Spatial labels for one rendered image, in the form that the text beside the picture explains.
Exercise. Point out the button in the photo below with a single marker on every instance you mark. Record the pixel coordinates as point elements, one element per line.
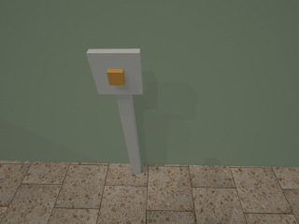
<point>116,77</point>

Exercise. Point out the panel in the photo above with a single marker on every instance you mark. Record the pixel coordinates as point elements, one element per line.
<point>100,60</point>

